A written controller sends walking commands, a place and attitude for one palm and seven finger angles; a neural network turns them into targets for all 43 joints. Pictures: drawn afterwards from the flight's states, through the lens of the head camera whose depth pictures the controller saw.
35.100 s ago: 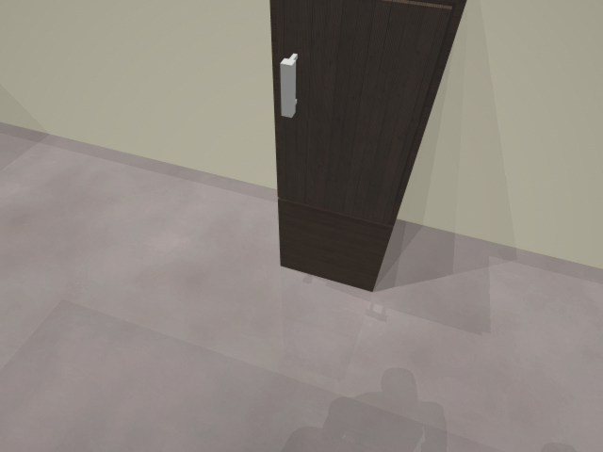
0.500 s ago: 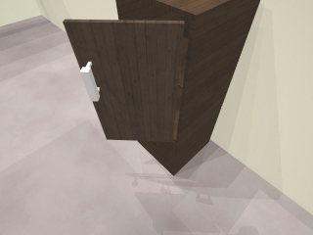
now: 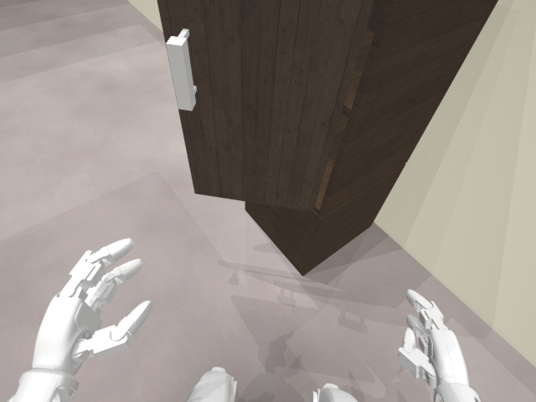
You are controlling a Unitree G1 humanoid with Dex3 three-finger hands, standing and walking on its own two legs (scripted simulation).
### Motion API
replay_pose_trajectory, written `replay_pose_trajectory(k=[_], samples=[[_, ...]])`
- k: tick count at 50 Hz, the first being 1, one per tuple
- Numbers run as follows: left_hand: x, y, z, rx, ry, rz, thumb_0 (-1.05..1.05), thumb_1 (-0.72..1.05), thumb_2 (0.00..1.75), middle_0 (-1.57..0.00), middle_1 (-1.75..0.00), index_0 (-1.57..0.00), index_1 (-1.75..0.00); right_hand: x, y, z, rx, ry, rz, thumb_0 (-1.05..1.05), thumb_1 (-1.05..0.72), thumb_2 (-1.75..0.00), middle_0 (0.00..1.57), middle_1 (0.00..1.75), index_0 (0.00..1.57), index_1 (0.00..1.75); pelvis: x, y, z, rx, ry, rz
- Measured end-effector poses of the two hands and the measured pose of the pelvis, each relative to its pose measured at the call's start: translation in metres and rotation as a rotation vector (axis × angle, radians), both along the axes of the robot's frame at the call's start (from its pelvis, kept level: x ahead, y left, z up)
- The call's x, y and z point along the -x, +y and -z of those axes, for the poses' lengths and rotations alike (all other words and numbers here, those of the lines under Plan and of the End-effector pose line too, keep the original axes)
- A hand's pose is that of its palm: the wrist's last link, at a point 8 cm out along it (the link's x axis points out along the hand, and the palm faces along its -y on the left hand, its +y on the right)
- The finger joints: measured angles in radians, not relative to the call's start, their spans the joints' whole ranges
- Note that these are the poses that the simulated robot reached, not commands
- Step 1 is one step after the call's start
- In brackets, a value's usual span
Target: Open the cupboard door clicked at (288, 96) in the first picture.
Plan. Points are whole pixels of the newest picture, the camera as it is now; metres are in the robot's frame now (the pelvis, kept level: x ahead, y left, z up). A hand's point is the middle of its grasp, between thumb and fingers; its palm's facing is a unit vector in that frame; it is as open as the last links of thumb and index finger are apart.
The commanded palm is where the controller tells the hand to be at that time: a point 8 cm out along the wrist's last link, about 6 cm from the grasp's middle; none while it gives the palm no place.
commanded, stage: raise the hand with hooked fingers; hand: left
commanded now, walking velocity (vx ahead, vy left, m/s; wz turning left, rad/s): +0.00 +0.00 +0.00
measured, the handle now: (185, 69) +0.62 +0.23 +0.14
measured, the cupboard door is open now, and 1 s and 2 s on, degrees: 44 44 44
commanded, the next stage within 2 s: move the hooked fingers beside the handle in 1.54 s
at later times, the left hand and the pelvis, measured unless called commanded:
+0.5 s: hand (98, 258) +0.26 +0.25 +0.10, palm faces -0.01 -1.00 -0.05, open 12.4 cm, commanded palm +0.23 +0.30 +0.11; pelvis +0.01 +0.03 +0.03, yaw -1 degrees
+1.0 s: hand (77, 194) +0.31 +0.28 +0.15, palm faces +0.01 -1.00 -0.04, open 14.0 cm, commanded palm +0.28 +0.33 +0.16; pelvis +0.02 +0.01 +0.05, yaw -1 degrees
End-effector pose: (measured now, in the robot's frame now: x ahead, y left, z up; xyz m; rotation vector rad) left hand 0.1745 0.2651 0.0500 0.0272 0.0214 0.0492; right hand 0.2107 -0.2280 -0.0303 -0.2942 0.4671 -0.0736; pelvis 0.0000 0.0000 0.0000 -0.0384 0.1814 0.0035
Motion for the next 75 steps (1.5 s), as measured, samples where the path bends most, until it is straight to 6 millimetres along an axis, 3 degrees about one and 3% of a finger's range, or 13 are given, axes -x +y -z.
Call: replay_pose_trajectory(k=[4, 8, 12, 16, 25, 33, 39, 46, 57, 65, 75], samples=[[-0.022, 0.004, -0.013, -0.018, -0.022, 0.076, 0.01, 0.35, 0.66, -0.24, -0.65, -0.24, -0.65, 0.027, 0.021, 0.023, -0.050, 0.110, 0.004, 0.02, -0.91, -0.90, 0.20, 0.30, 0.21, 0.30, 0.004, 0.005, -0.003, 0.013, -0.002, -0.006], [-0.042, 0.010, -0.018, -0.007, 0.041, 0.114, 0.01, 0.26, 0.62, -0.25, -0.71, -0.24, -0.71, 0.056, 0.032, 0.030, -0.091, 0.186, 0.047, 0.02, -0.91, -0.90, 0.21, 0.30, 0.21, 0.30, 0.004, 0.011, -0.010, 0.011, -0.004, 0.004], [-0.051, 0.018, -0.029, -0.007, 0.052, 0.093, 0.01, 0.17, 0.58, -0.25, -0.77, -0.25, -0.77, 0.078, 0.029, 0.027, -0.096, 0.217, 0.095, 0.02, -0.90, -0.90, 0.21, 0.30, 0.21, 0.30, 0.001, 0.017, -0.019, 0.003, -0.008, 0.019], [-0.053, 0.025, -0.038, -0.018, 0.026, 0.066, 0.01, 0.07, 0.54, -0.26, -0.83, -0.26, -0.83, 0.086, 0.018, 0.020, -0.063, 0.224, 0.121, 0.02, -0.90, -0.90, 0.21, 0.30, 0.21, 0.30, -0.002, 0.022, -0.024, 0.000, -0.014, 0.023], [-0.063, 0.040, -0.049, -0.022, 0.006, 0.061, 0.00, -0.14, 0.45, -0.28, -0.97, -0.27, -0.96, 0.066, -0.002, -0.003, 0.015, 0.170, 0.128, 0.02, -0.91, -0.90, 0.21, 0.30, 0.21, 0.30, -0.009, 0.025, -0.031, 0.000, -0.037, 0.020], [-0.079, 0.052, -0.069, -0.017, -0.020, 0.047, 0.00, -0.32, 0.37, -0.29, -1.09, -0.29, -1.08, 0.037, 0.008, -0.019, -0.002, 0.106, 0.087, 0.02, -0.91, -0.90, 0.20, 0.30, 0.21, 0.30, -0.016, 0.023, -0.040, 0.001, -0.062, 0.014], [-0.091, 0.059, -0.082, -0.012, -0.015, 0.042, -0.01, -0.43, 0.33, -0.30, -1.16, -0.29, -1.15, 0.028, 0.017, -0.021, -0.031, 0.105, 0.061, 0.02, -0.91, -0.90, 0.21, 0.30, 0.21, 0.30, -0.019, 0.020, -0.046, -0.002, -0.076, 0.013], [-0.105, 0.066, -0.098, -0.011, -0.021, 0.037, -0.01, -0.48, 0.30, -0.30, -1.19, -0.30, -1.19, 0.033, 0.014, -0.017, -0.042, 0.143, 0.065, 0.02, -0.91, -0.90, 0.21, 0.30, 0.21, 0.30, -0.021, 0.016, -0.051, -0.008, -0.089, 0.014], [-0.129, 0.067, -0.116, 0.002, -0.030, 0.048, -0.01, -0.50, 0.30, -0.30, -1.20, -0.30, -1.20, 0.054, -0.010, -0.015, -0.023, 0.203, 0.126, 0.02, -0.91, -0.90, 0.21, 0.30, 0.21, 0.30, -0.023, 0.008, -0.057, -0.018, -0.098, 0.025], [-0.130, 0.055, -0.107, 0.009, -0.009, 0.057, -0.01, -0.50, 0.30, -0.30, -1.20, -0.30, -1.20, 0.062, -0.022, -0.017, -0.015, 0.211, 0.154, 0.02, -0.91, -0.90, 0.21, 0.30, 0.21, 0.30, -0.023, 0.005, -0.059, -0.025, -0.097, 0.036], [-0.126, 0.054, -0.111, 0.003, -0.036, 0.042, -0.01, -0.50, 0.30, -0.30, -1.20, -0.30, -1.20, 0.057, -0.018, -0.017, -0.027, 0.197, 0.145, 0.02, -0.91, -0.90, 0.21, 0.30, 0.21, 0.30, -0.021, 0.003, -0.059, -0.025, -0.107, 0.034]])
